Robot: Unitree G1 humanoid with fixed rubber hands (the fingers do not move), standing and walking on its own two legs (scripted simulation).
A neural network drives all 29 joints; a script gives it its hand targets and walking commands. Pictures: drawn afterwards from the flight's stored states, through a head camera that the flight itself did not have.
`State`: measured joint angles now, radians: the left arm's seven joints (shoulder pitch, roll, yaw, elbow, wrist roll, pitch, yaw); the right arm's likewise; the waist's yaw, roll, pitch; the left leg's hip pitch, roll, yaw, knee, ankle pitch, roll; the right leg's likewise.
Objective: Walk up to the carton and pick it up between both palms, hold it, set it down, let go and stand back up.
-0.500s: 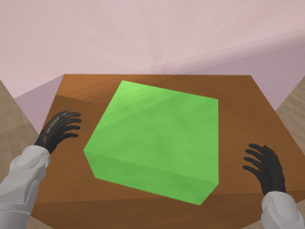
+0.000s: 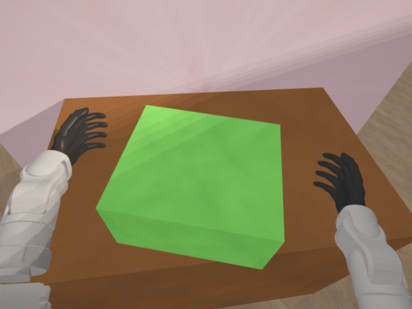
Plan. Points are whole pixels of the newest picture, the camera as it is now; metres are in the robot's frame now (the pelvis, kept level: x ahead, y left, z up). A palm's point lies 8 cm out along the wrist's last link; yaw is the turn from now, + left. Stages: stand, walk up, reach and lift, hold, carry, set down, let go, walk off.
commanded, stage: reach and lift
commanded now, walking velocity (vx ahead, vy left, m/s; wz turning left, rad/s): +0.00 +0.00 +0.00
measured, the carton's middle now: (200, 182) +0.39 -0.01 +0.00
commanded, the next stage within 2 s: none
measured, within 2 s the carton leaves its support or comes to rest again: neither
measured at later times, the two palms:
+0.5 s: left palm (83, 127) +0.45 +0.22 +0.12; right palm (346, 180) +0.32 -0.27 +0.09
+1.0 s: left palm (99, 155) +0.44 +0.21 +0.04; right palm (327, 199) +0.31 -0.26 +0.03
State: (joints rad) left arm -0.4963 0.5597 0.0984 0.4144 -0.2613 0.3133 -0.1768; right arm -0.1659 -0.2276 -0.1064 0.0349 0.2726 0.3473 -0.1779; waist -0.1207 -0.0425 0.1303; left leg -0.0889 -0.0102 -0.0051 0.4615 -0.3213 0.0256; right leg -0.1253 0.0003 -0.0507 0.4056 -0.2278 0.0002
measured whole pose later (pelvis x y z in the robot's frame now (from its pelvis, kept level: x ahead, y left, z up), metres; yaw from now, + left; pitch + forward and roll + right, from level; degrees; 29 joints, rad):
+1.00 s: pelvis -0.01 +0.01 -0.01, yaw -1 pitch +13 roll -2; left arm -0.80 0.48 -0.08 1.19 -0.26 -0.18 -0.14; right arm -0.47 -0.23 0.00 0.80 0.27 -0.13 -0.15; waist -0.17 -0.02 -0.09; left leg -0.46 -0.01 -0.01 0.53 -0.30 0.03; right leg -0.47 0.00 -0.05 0.42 -0.18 0.00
